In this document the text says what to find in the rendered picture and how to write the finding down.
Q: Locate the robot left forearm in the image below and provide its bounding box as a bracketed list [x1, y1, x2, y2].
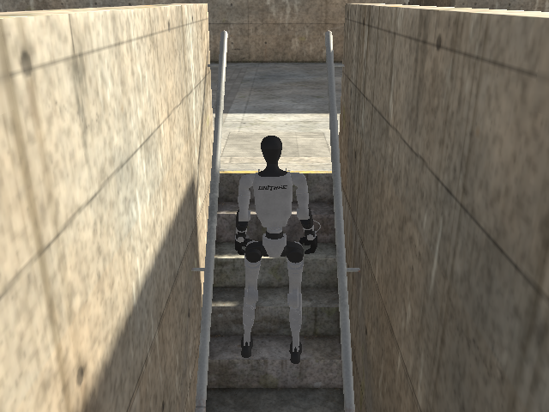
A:
[235, 210, 248, 243]

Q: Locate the robot right forearm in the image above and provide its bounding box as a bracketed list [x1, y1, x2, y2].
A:
[300, 208, 317, 240]

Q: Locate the right robot shin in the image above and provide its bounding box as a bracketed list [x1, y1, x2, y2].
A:
[289, 293, 302, 352]

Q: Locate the right robot hand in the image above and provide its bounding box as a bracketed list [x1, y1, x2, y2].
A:
[299, 236, 317, 254]

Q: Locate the left robot upper arm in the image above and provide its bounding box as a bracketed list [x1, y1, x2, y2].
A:
[238, 173, 255, 221]

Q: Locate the right robot upper arm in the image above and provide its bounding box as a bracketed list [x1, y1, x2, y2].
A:
[290, 173, 310, 220]

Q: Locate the left robot hand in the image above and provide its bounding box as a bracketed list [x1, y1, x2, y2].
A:
[235, 239, 252, 255]

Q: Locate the humanoid robot torso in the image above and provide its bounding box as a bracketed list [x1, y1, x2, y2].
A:
[253, 169, 293, 258]

